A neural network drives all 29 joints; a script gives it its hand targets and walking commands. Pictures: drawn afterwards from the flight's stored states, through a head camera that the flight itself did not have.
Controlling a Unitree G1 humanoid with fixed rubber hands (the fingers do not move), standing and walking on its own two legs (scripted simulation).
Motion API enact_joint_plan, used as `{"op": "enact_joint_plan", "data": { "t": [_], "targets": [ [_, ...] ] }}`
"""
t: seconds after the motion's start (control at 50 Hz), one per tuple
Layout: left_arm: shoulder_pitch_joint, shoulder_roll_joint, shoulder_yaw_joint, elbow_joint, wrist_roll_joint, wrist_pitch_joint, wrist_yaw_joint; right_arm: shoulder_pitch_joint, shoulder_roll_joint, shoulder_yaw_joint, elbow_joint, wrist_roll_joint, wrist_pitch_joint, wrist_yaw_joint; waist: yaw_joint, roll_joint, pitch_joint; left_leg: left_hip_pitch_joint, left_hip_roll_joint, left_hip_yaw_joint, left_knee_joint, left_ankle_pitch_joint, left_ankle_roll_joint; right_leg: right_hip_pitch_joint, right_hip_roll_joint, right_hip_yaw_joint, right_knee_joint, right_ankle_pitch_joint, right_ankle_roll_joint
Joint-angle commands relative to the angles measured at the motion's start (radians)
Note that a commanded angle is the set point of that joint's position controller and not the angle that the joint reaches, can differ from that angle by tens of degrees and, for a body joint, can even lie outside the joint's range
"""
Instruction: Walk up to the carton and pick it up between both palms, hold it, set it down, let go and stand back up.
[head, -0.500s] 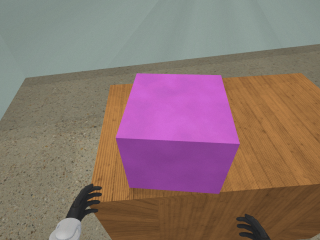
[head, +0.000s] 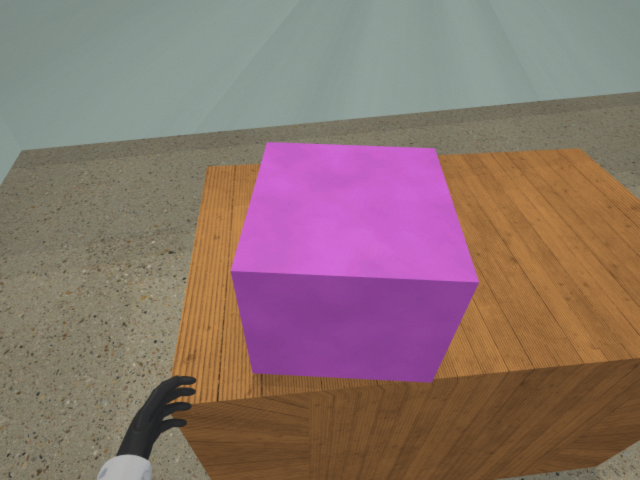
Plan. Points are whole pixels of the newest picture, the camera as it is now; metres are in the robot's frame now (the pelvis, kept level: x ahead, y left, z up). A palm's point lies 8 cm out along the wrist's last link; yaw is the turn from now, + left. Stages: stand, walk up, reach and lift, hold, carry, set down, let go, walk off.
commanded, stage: stand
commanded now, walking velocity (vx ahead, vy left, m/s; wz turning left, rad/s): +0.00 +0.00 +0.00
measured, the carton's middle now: (346, 257) +0.46 -0.05 +0.03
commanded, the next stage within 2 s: none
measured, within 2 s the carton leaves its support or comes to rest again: neither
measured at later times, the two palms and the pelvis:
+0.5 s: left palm (140, 446) +0.20 +0.22 -0.02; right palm out of the picture +0.07 -0.26 -0.10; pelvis +0.00 +0.00 +0.00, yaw +0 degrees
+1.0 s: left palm (141, 449) +0.20 +0.22 -0.02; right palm out of the picture +0.08 -0.26 -0.10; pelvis +0.00 -0.01 +0.00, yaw +1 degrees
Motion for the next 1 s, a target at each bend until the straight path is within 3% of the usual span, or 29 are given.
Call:
{"op": "enact_joint_plan", "data": {
  "t": [0.0,0.98],
  "targets": [
    [0.060,0.148,0.075,0.037,0.012,0.063,0.025,-0.027,-0.145,-0.046,-0.107,0.002,-0.026,-0.007,0.031,-0.047,0.047,-0.121,0.083,-0.106,-0.108,0.000,0.021,0.037,-0.113,0.132,-0.100,-0.007,-0.006],
    [0.044,0.149,0.071,0.038,0.010,0.067,0.028,-0.037,-0.133,-0.036,-0.122,0.002,-0.015,-0.011,0.027,-0.048,0.036,-0.100,0.077,-0.119,-0.076,0.035,0.020,0.019,-0.125,0.133,-0.111,-0.018,-0.015]
  ]
}}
